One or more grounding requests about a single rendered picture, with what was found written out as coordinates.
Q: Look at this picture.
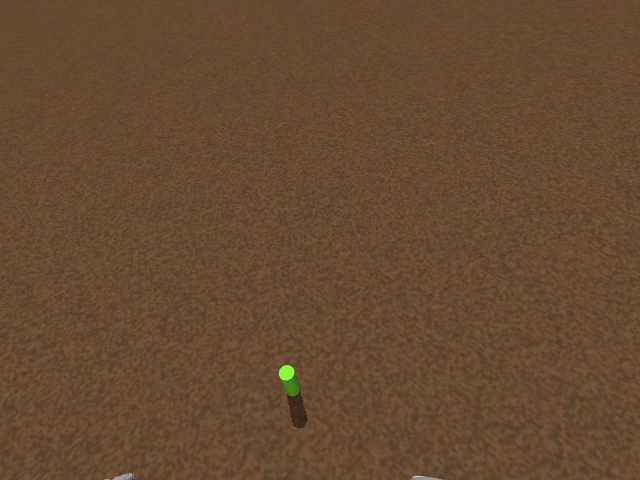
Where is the can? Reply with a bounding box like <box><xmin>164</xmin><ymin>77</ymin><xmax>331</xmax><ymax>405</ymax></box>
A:
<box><xmin>279</xmin><ymin>365</ymin><xmax>300</xmax><ymax>396</ymax></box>

